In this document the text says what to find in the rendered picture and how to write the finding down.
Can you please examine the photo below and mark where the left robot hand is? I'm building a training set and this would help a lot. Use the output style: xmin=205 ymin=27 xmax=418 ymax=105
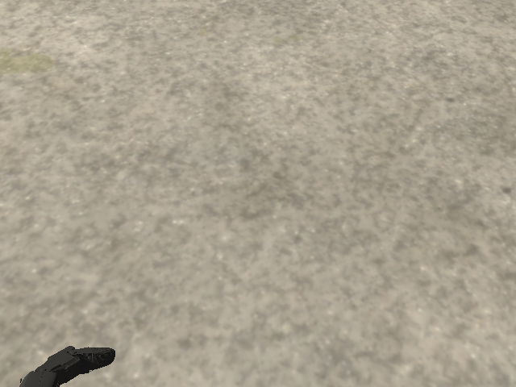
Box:
xmin=19 ymin=346 xmax=115 ymax=387

